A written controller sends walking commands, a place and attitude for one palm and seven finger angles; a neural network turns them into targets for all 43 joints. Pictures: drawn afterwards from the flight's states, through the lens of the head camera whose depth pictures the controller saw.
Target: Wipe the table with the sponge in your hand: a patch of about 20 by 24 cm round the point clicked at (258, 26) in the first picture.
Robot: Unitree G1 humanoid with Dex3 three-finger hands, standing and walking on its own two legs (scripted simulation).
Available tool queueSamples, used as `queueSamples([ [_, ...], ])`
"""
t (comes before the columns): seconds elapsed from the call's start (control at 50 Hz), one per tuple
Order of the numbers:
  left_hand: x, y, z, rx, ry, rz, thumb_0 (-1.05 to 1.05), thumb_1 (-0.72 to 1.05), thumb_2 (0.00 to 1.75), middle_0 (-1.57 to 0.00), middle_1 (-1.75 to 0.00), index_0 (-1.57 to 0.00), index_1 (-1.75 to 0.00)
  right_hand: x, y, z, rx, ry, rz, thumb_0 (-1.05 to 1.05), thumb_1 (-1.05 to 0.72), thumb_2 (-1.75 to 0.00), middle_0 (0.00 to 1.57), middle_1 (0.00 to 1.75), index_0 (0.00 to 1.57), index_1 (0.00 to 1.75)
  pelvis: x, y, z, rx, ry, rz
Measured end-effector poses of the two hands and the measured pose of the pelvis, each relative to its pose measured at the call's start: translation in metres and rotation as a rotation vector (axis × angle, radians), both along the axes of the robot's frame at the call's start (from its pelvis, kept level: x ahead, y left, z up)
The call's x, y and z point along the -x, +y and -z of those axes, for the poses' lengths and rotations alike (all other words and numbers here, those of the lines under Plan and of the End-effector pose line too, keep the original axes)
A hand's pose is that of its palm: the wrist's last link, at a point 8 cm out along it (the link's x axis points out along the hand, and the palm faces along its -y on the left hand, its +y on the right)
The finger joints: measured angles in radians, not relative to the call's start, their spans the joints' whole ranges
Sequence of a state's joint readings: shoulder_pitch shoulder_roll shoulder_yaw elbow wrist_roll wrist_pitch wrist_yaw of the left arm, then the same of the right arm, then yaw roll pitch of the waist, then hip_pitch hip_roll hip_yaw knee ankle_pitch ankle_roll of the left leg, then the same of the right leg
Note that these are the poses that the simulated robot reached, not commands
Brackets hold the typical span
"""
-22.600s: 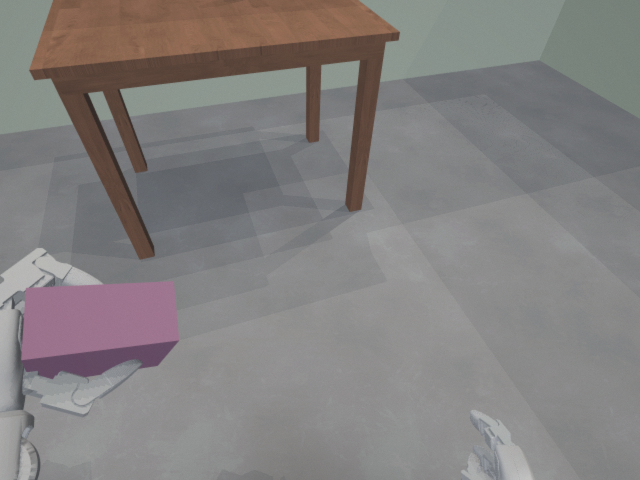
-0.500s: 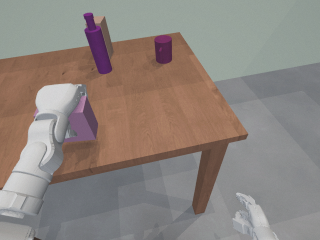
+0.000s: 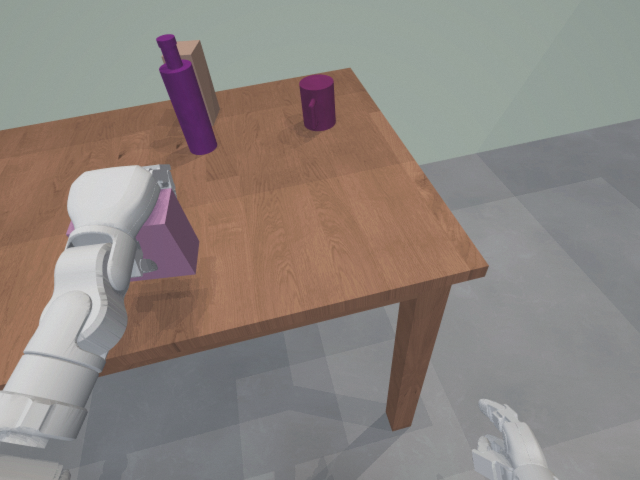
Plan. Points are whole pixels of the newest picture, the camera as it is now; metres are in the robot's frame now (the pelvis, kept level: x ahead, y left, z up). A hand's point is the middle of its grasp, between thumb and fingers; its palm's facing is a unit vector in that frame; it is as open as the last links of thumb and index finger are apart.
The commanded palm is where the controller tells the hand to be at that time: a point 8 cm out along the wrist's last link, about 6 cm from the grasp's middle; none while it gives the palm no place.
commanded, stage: move the sponge above the wiping area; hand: left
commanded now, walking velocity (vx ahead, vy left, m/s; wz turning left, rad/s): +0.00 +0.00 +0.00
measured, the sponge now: (146, 246) +0.34 +0.29 +0.12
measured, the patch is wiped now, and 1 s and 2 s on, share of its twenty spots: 0.00 0.00 0.00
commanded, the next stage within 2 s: lower the sponge onto the table in 1.72 s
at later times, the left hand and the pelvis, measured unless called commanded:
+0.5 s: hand (134, 220) +0.34 +0.29 +0.16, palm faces +0.14 +0.03 -0.99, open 9.9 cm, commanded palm +0.30 +0.31 +0.23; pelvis +0.00 +0.00 +0.00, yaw +0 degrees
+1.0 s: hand (126, 221) +0.34 +0.30 +0.16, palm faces +0.14 +0.04 -0.99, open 9.9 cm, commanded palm +0.29 +0.31 +0.23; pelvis +0.00 +0.01 +0.00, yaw +0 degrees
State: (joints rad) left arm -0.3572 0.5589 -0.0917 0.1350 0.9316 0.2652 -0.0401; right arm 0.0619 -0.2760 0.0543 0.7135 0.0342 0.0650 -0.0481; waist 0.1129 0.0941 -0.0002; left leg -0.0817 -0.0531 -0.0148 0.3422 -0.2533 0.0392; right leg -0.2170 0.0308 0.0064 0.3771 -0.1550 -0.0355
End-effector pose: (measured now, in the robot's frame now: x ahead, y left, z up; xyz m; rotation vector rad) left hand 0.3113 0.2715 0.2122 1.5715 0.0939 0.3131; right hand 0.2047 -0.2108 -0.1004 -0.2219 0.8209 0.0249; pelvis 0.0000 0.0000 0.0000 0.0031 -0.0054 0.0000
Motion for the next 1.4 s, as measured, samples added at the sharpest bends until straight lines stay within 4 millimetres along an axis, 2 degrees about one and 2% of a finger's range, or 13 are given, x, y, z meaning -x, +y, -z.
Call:
queueSamples([
  [0.08,0.003,0.026,-0.009,0.006,0.003,-0.180,0.00,-0.48,1.03,-0.75,-1.35,-0.75,-1.35,-0.005,0.003,0.001,-0.024,0.005,-0.008,0.01,-0.90,-0.90,0.20,0.30,0.20,0.30,0.002,-0.001,0.000,-0.002,0.000,0.002],
  [0.18,0.010,0.049,0.005,0.036,0.170,-0.320,0.00,-0.48,1.03,-0.74,-1.35,-0.75,-1.35,-0.011,0.001,-0.003,-0.019,-0.019,-0.011,0.01,-0.90,-0.90,0.20,0.30,0.20,0.30,0.005,-0.003,0.000,-0.003,0.002,-0.019],
  [0.34,0.006,0.018,0.038,0.026,0.297,-0.023,0.00,-0.48,1.03,-0.75,-1.35,-0.75,-1.35,-0.006,-0.009,-0.010,0.065,-0.054,0.000,0.01,-0.90,-0.90,0.20,0.30,0.20,0.30,0.004,-0.004,0.002,0.002,-0.003,-0.036],
  [0.44,-0.002,0.001,0.020,-0.001,0.117,0.106,0.00,-0.48,1.03,-0.75,-1.35,-0.76,-1.35,0.005,-0.011,-0.007,0.067,-0.029,0.025,0.01,-0.90,-0.90,0.20,0.30,0.20,0.30,0.002,-0.002,0.001,0.004,0.002,-0.017],
  [0.56,-0.004,0.028,-0.015,-0.001,-0.044,-0.090,0.00,-0.48,1.03,-0.75,-1.35,-0.76,-1.35,0.013,-0.005,0.006,0.006,0.038,0.032,0.01,-0.90,-0.90,0.20,0.30,0.20,0.30,0.002,0.002,0.000,0.002,0.009,0.004],
  [0.68,0.010,0.055,0.001,0.041,0.131,-0.298,0.00,-0.48,1.03,-0.74,-1.35,-0.75,-1.35,0.010,0.002,0.008,-0.022,0.039,0.023,0.01,-0.90,-0.90,0.20,0.30,0.20,0.30,0.004,0.005,0.000,0.001,0.007,-0.011],
  [0.8,0.015,0.029,0.035,0.052,0.292,-0.114,0.00,-0.48,1.03,-0.75,-1.36,-0.76,-1.35,-0.002,0.005,-0.003,0.031,-0.026,-0.009,0.01,-0.90,-0.90,0.20,0.30,0.20,0.30,0.005,0.006,0.001,0.002,-0.004,-0.037],
  [0.92,0.007,0.000,0.022,0.010,0.128,0.111,0.00,-0.48,1.03,-0.75,-1.35,-0.76,-1.35,-0.009,0.009,-0.014,0.047,-0.069,-0.012,0.01,-0.90,-0.90,0.20,0.30,0.20,0.30,0.004,0.005,0.001,0.005,-0.009,-0.022],
  [1.06,-0.002,0.038,-0.016,-0.003,-0.027,-0.135,0.00,-0.48,1.03,-0.75,-1.35,-0.76,-1.35,-0.006,0.013,-0.007,-0.006,-0.015,-0.012,0.01,-0.90,-0.90,0.20,0.30,0.20,0.30,0.005,0.006,-0.001,0.003,0.002,0.001],
  [1.16,0.010,0.060,-0.009,0.040,0.106,-0.306,0.00,-0.48,1.03,-0.75,-1.36,-0.76,-1.36,-0.004,0.011,-0.001,-0.027,0.003,-0.005,0.01,-0.90,-0.90,0.20,0.30,0.20,0.30,0.004,0.009,-0.001,0.004,0.007,-0.014],
  [1.22,0.017,0.053,0.012,0.059,0.234,-0.275,0.00,-0.48,1.03,-0.75,-1.36,-0.75,-1.36,-0.003,0.009,0.000,-0.011,-0.002,-0.008,0.01,-0.90,-0.90,0.20,0.30,0.20,0.30,0.004,0.010,0.000,0.004,0.003,-0.029],
  [1.3,0.017,0.023,0.036,0.051,0.311,-0.074,0.00,-0.48,1.03,-0.75,-1.36,-0.76,-1.36,-0.003,0.007,-0.004,0.033,-0.024,-0.020,0.01,-0.90,-0.90,0.20,0.30,0.20,0.30,0.004,0.009,0.001,0.004,-0.006,-0.040],
  [1.4,0.012,-0.011,0.027,0.013,0.155,0.153,0.00,-0.48,1.03,-0.76,-1.35,-0.76,-1.35,-0.002,0.008,-0.008,0.048,-0.046,-0.017,0.01,-0.90,-0.90,0.20,0.30,0.20,0.30,0.003,0.006,0.001,0.004,-0.008,-0.025],
])
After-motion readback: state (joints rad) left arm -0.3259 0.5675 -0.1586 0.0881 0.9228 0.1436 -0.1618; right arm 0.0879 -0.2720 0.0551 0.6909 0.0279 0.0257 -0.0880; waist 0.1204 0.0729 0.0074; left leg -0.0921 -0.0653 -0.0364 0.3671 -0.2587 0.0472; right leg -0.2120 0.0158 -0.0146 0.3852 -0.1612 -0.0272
